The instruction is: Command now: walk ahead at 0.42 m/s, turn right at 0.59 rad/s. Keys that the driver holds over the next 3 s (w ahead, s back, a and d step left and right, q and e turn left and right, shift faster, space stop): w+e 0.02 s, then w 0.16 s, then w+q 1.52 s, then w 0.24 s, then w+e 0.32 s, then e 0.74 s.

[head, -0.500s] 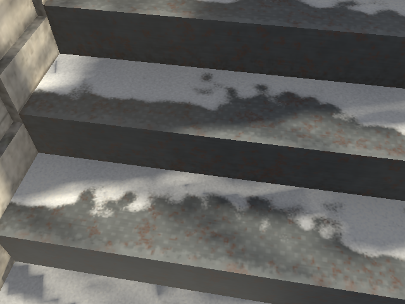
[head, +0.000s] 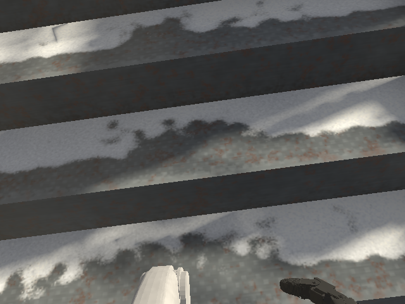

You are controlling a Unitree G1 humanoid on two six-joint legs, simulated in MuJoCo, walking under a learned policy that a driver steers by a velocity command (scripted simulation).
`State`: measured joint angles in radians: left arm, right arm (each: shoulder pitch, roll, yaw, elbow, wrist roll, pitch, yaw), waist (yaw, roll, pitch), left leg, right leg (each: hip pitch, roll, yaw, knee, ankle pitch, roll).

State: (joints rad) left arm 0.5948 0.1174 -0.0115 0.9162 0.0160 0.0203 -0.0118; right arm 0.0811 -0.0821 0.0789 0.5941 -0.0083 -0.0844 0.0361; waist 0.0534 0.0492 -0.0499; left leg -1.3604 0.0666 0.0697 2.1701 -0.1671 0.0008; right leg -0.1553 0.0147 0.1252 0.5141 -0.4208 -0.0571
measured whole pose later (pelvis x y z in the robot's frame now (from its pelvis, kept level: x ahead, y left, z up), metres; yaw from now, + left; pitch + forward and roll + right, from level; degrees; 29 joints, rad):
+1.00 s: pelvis +0.53 -0.09 +0.33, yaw +16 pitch +1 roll +0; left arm 0.52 0.15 0.00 1.01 0.04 -0.03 0.04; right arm 0.04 -0.08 0.05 0.60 0.01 0.02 -0.01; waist 0.06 0.02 -0.03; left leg -1.37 0.02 -0.01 2.05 -0.11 0.08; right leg -0.10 -0.15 -0.32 0.51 -0.39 0.05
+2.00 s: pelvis +1.01 +0.18 +0.65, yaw +48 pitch +3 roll -1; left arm 0.49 0.16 0.01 0.98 0.04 -0.06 0.03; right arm 0.03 -0.15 0.04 0.57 0.00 -0.04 0.04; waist 0.06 0.01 -0.03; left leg -0.99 0.07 -0.06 1.41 -0.03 0.05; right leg -0.25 -0.06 -0.16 0.55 -0.36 0.00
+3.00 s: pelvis +1.27 +0.36 +0.83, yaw +15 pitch +5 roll +2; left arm 0.28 0.24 0.03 0.59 -0.01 0.03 0.07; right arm 0.10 -0.21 0.01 0.59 0.00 -0.03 -0.06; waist 0.06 0.00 -0.06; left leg -0.72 -0.03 -0.05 0.96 -0.23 -0.05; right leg -0.31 0.13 0.24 0.56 -0.29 -0.06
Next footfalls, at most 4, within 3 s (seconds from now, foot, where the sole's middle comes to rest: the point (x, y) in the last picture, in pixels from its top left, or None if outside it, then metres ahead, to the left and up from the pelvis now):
0.14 left None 0.23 0.10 -0.61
0.62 right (336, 253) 0.52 -0.23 -0.44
1.14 left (209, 140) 0.77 0.08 -0.28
1.68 right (202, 21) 1.10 0.10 -0.11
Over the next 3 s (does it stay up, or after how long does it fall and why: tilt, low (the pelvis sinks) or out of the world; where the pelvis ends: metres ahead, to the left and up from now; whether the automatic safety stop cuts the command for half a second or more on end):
stays up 1.27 0.36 0.83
